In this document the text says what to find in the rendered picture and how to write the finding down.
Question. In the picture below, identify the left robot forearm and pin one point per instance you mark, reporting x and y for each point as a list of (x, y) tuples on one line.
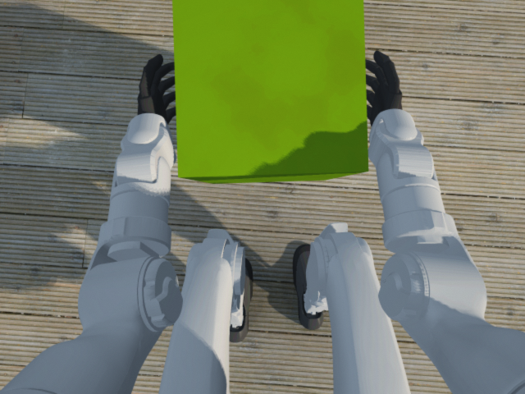
[(141, 187)]

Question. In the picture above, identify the right robot upper arm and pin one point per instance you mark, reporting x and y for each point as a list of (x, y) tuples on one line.
[(440, 301)]

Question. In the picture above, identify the robot right shin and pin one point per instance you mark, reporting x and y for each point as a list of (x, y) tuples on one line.
[(313, 301)]

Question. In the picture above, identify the right robot forearm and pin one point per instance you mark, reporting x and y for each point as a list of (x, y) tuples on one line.
[(414, 213)]

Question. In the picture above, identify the robot right hand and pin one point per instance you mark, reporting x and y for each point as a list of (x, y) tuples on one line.
[(387, 94)]

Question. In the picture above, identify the robot left hand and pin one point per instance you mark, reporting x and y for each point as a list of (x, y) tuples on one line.
[(151, 97)]

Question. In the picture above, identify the left robot upper arm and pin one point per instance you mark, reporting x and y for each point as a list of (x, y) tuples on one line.
[(124, 307)]

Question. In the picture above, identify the carton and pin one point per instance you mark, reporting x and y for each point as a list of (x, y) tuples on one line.
[(270, 90)]

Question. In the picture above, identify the robot right thigh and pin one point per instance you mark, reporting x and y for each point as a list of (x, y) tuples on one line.
[(366, 356)]

